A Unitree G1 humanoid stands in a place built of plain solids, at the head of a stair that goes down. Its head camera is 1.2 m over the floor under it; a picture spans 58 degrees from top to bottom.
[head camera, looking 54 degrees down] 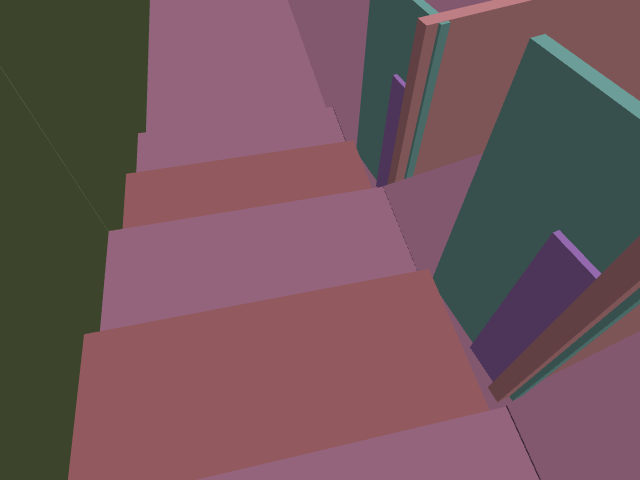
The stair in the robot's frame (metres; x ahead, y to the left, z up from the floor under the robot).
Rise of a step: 0.12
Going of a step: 0.50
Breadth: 1.18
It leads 12 degrees to the left of straight ahead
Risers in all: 5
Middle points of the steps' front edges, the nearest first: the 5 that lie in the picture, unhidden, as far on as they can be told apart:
0.20 0.08 0.00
0.70 0.19 -0.11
1.21 0.30 -0.23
1.67 0.40 -0.36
2.14 0.50 -0.50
